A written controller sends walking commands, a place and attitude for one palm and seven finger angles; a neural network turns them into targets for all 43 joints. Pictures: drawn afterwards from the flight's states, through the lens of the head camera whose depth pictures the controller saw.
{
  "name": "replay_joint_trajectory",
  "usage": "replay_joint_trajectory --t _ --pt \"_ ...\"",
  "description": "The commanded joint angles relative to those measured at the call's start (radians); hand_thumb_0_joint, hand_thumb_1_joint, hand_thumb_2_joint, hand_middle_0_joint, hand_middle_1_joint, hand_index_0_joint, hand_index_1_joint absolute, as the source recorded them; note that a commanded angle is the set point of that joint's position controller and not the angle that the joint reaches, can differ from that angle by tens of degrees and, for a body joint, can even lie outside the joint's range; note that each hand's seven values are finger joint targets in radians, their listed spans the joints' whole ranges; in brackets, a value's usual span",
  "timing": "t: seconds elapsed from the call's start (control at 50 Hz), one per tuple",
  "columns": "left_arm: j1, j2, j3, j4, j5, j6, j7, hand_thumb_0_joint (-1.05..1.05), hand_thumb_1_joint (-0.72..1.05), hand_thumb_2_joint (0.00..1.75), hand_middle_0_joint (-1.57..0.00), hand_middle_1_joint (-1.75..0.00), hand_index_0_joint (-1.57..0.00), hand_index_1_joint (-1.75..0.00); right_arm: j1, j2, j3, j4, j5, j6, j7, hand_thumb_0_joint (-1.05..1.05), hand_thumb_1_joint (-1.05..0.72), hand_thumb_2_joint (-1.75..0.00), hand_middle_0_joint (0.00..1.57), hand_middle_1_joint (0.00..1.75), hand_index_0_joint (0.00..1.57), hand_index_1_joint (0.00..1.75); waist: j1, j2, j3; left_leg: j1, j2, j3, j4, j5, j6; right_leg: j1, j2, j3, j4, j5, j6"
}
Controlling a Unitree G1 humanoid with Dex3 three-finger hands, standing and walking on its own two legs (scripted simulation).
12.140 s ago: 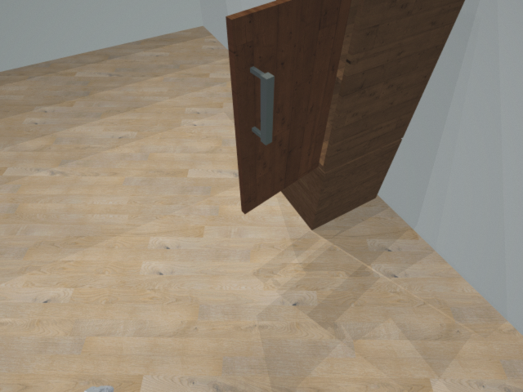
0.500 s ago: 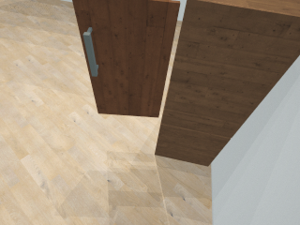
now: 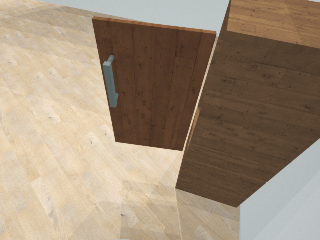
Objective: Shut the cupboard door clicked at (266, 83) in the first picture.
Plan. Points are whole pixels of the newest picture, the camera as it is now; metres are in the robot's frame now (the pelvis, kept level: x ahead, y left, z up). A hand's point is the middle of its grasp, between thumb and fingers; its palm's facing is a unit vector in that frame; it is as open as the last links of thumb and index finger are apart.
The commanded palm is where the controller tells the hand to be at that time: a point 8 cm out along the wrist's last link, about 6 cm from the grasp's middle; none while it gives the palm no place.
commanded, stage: come to a stop and stand still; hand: left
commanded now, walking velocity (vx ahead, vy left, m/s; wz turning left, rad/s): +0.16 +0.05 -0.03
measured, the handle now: (112, 82) +0.57 +0.20 +0.05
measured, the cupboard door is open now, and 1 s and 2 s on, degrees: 100 100 100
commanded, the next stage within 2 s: none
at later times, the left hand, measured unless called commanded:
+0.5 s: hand (93, 229) +0.18 +0.20 -0.18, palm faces -0.01 -0.97 -0.23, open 7.4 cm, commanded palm none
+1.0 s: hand out of the picture +0.11 +0.26 -0.16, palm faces -0.04 -0.95 -0.30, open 7.4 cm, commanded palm none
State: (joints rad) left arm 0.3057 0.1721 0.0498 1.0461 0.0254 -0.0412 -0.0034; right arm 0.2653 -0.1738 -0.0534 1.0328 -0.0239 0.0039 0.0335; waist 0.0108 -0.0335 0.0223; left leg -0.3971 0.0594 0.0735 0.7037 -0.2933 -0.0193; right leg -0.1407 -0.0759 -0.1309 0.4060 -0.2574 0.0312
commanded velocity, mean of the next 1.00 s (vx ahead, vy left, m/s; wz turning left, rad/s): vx -0.09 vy -0.02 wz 0.00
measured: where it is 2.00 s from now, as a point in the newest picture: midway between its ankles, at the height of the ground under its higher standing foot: outside the picture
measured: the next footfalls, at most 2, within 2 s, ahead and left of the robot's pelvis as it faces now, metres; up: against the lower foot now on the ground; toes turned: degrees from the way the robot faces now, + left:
left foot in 0.04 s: +0.11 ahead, +0.12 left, +0.00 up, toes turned +5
right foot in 0.36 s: +0.10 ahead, -0.08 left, +0.00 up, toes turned -5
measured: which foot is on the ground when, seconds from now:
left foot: up 0.00-0.02, down 0.04-0.42, up 0.44-0.64, down 0.66-1.00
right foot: down 0.00-0.04, up 0.06-0.34, down 0.36-1.00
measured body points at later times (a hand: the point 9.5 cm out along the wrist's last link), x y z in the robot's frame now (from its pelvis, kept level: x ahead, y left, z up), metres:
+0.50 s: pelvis +0.09 +0.01 -0.01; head +0.13 +0.01 +0.44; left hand +0.18 +0.25 -0.16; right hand +0.11 -0.23 -0.17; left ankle +0.05 +0.12 -0.72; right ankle +0.10 -0.10 -0.74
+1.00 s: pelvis +0.06 +0.06 -0.01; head +0.07 +0.02 +0.44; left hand +0.11 +0.31 -0.14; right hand +0.12 -0.17 -0.17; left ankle +0.06 +0.12 -0.74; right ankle +0.06 -0.08 -0.74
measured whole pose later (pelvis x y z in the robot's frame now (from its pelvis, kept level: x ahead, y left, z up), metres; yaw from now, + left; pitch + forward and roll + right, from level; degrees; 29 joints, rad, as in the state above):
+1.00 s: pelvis +0.06 +0.06 -0.01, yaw -4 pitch -1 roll +1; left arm 0.27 0.18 0.00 1.03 0.02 0.02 0.03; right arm 0.24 -0.21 -0.02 0.93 -0.02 0.00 -0.02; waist 0.01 0.08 0.02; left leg -0.20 -0.05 0.15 0.51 -0.31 0.08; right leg -0.27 -0.05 0.01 0.58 -0.30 0.02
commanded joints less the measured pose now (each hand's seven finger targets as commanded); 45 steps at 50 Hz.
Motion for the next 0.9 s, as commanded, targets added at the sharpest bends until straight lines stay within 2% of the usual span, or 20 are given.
replay_joint_trajectory --t 0.0,0.02,0.04,0.06,0.12,0.18,0.24,0.3,0.38,0.42,0.46,0.54,0.6,0.64,0.66,0.7,0.76,0.82,0.84,0.88 --pt "0.003 0.143 0.026 -0.043 -0.008 -0.010 -0.002 0.00 0.90 0.90 -0.20 -0.30 -0.20 -0.30 0.166 -0.082 -0.012 -0.009 -0.003 -0.049 -0.017 0.00 -0.90 -0.90 0.20 0.30 0.20 0.30 -0.066 0.131 -0.032 0.378 0.002 -0.018 -0.263 0.051 0.001 -0.289 -0.112 0.061 0.066 -0.166 -0.080" --pt "0.002 0.085 0.016 -0.064 -0.014 -0.003 -0.005 0.00 0.90 0.90 -0.20 -0.30 -0.20 -0.30 0.247 -0.172 -0.032 -0.005 -0.012 -0.057 -0.031 0.00 -0.90 -0.90 0.20 0.30 0.20 0.30 -0.097 0.334 -0.063 0.441 0.213 -0.309 -0.387 -0.009 0.093 -0.424 0.009 -0.039 0.328 -0.263 -0.026" --pt "-0.041 0.076 0.006 -0.100 -0.010 0.000 -0.002 0.00 0.90 0.90 -0.20 -0.30 -0.20 -0.30 0.279 -0.218 -0.036 -0.011 -0.008 -0.049 -0.049 0.00 -0.90 -0.90 0.20 0.30 0.20 0.30 -0.106 0.347 -0.063 0.420 0.330 -0.446 -0.474 -0.053 0.190 -0.476 0.042 0.003 0.546 -0.348 -0.021" --pt "-0.079 0.073 0.009 -0.115 -0.010 -0.005 -0.004 0.00 0.90 0.90 -0.20 -0.30 -0.20 -0.30 0.251 -0.224 -0.036 -0.026 -0.008 -0.044 -0.057 0.00 -0.90 -0.90 0.20 0.30 0.20 0.30 -0.100 0.236 -0.025 0.363 0.357 -0.458 -0.479 -0.027 0.234 -0.502 0.000 0.061 0.657 -0.322 -0.032" --pt "-0.056 0.038 -0.006 -0.052 -0.011 0.009 0.004 0.00 0.90 0.90 -0.20 -0.30 -0.20 -0.30 0.119 -0.116 0.012 -0.035 -0.010 -0.068 -0.075 0.00 -0.90 -0.90 0.20 0.30 0.20 0.30 -0.032 0.109 0.014 0.238 0.266 -0.233 -0.403 0.585 0.186 -0.393 -0.050 0.120 0.629 -0.179 -0.017" --pt "0.001 0.041 -0.016 -0.017 -0.024 0.037 0.015 0.00 0.90 0.90 -0.20 -0.30 -0.20 -0.30 0.043 -0.112 0.025 -0.024 -0.003 -0.062 -0.090 0.00 -0.90 -0.90 0.20 0.30 0.20 0.30 -0.002 0.163 -0.061 0.250 0.222 -0.092 -0.339 0.917 0.139 -0.185 -0.016 0.092 0.374 -0.123 -0.003" --pt "0.019 0.081 -0.005 -0.019 -0.020 0.057 0.019 0.00 0.90 0.90 -0.20 -0.30 -0.20 -0.30 0.011 -0.147 0.005 -0.013 0.005 -0.033 -0.093 0.00 -0.90 -0.90 0.20 0.30 0.20 0.30 0.004 0.124 -0.050 0.237 0.233 -0.113 -0.308 0.776 0.143 -0.119 0.016 0.069 0.255 -0.065 -0.022" --pt "0.015 0.121 0.014 -0.049 -0.006 0.070 0.020 0.00 0.90 0.90 -0.20 -0.30 -0.20 -0.30 -0.002 -0.169 -0.017 -0.018 0.010 -0.006 -0.089 0.00 -0.90 -0.90 0.20 0.30 0.20 0.30 0.012 0.095 -0.017 0.148 0.198 -0.111 -0.267 0.556 0.104 -0.059 0.007 0.098 0.156 0.191 -0.041" --pt "-0.041 0.202 0.021 -0.082 -0.001 0.060 0.024 0.00 0.90 0.90 -0.20 -0.30 -0.20 -0.30 0.057 -0.076 -0.015 -0.011 0.021 0.022 -0.073 0.00 -0.90 -0.90 0.20 0.30 0.20 0.30 -0.023 -0.100 -0.039 0.116 -0.023 0.020 -0.041 0.032 0.001 -0.091 -0.227 0.298 0.036 0.582 -0.181" --pt "-0.039 0.198 0.025 -0.079 -0.004 0.047 0.039 0.00 0.90 0.90 -0.20 -0.30 -0.20 -0.30 0.020 -0.062 -0.012 -0.026 0.022 0.032 -0.071 0.00 -0.90 -0.90 0.20 0.30 0.20 0.30 0.004 -0.181 -0.094 0.037 -0.064 -0.017 0.174 -0.266 -0.007 0.018 -0.265 0.332 -0.007 0.791 -0.249" --pt "-0.049 0.189 0.029 -0.086 -0.004 0.048 0.050 0.00 0.90 0.90 -0.20 -0.30 -0.20 -0.30 -0.019 -0.064 -0.011 -0.041 0.024 0.039 -0.073 0.00 -0.90 -0.90 0.20 0.30 0.20 0.30 0.017 -0.166 -0.092 -0.015 -0.058 -0.059 0.264 -0.305 -0.012 0.058 -0.267 0.305 0.007 0.873 -0.269" --pt "-0.094 0.197 0.038 -0.098 -0.002 0.048 0.049 0.00 0.90 0.90 -0.20 -0.30 -0.20 -0.30 -0.009 -0.044 -0.005 -0.035 0.023 0.037 -0.063 0.00 -0.90 -0.90 0.20 0.30 0.20 0.30 0.003 -0.099 -0.099 0.040 -0.048 -0.030 0.048 -0.204 -0.032 0.074 -0.226 0.249 0.027 0.767 -0.232" --pt "-0.117 0.183 0.032 -0.099 -0.013 0.049 0.038 0.00 0.90 0.90 -0.20 -0.30 -0.20 -0.30 0.076 -0.055 -0.002 -0.009 0.018 0.022 -0.058 0.00 -0.90 -0.90 0.20 0.30 0.20 0.30 -0.037 -0.055 -0.102 0.252 -0.029 -0.035 -0.298 0.095 -0.016 -0.054 -0.164 0.223 0.100 0.464 -0.129" --pt "-0.101 0.096 0.013 -0.117 -0.024 0.060 0.030 0.00 0.90 0.90 -0.20 -0.30 -0.20 -0.30 0.028 -0.157 -0.015 -0.048 0.002 0.007 -0.064 0.00 -0.90 -0.90 0.20 0.30 0.20 0.30 -0.010 0.292 -0.060 0.217 0.252 -0.318 -0.418 0.354 0.125 -0.207 0.013 0.090 0.274 -0.150 -0.008" --pt "-0.036 0.132 -0.011 -0.092 -0.030 0.052 0.074 0.00 0.90 0.90 -0.20 -0.30 -0.20 -0.30 -0.070 -0.199 -0.038 -0.124 0.019 -0.002 -0.058 0.00 -0.90 -0.90 0.20 0.30 0.20 0.30 -0.005 0.322 -0.141 0.229 0.196 -0.109 -0.170 0.682 0.088 -0.152 -0.017 0.153 0.316 -0.089 -0.065" --pt "-0.076 0.123 -0.008 -0.128 -0.007 0.061 0.056 0.00 0.90 0.90 -0.20 -0.30 -0.20 -0.30 -0.030 -0.140 -0.009 -0.161 0.001 -0.009 -0.063 0.00 -0.90 -0.90 0.20 0.30 0.20 0.30 -0.009 0.448 -0.106 0.216 0.149 -0.175 -0.264 0.584 0.085 -0.220 0.041 0.074 0.320 -0.117 -0.057" --pt "-0.089 0.104 -0.020 -0.123 -0.002 0.057 0.046 0.00 0.90 0.90 -0.20 -0.30 -0.20 -0.30 0.037 -0.118 0.012 -0.169 -0.001 -0.017 -0.073 0.00 -0.90 -0.90 0.20 0.30 0.20 0.30 -0.018 0.265 -0.008 0.212 0.178 -0.192 -0.274 0.760 0.120 -0.249 0.049 0.090 0.347 -0.197 -0.066" --pt "-0.028 0.089 -0.024 -0.093 -0.009 0.041 0.043 0.00 0.90 0.90 -0.20 -0.30 -0.20 -0.30 0.012 -0.129 0.013 -0.189 0.010 -0.020 -0.072 0.00 -0.90 -0.90 0.20 0.30 0.20 0.30 0.005 0.017 -0.027 0.201 0.114 -0.143 -0.237 0.476 0.097 -0.148 0.019 0.153 0.144 0.081 -0.074" --pt "-0.040 0.100 -0.026 -0.085 -0.009 0.033 0.041 0.00 0.90 0.90 -0.20 -0.30 -0.20 -0.30 0.014 -0.106 0.019 -0.184 0.010 -0.023 -0.071 0.00 -0.90 -0.90 0.20 0.30 0.20 0.30 -0.006 0.013 -0.008 0.189 0.075 -0.123 -0.258 0.383 0.078 -0.142 -0.009 0.191 0.121 0.187 -0.091" --pt "-0.041 0.115 -0.033 -0.087 -0.010 0.038 0.039 0.00 0.90 0.90 -0.20 -0.30 -0.20 -0.30 0.041 -0.102 0.023 -0.170 0.010 -0.029 -0.065 0.00 -0.90 -0.90 0.20 0.30 0.20 0.30 -0.021 0.052 0.029 0.169 0.056 -0.145 -0.340 0.166 0.066 -0.165 -0.021 0.206 0.092 0.074 -0.098"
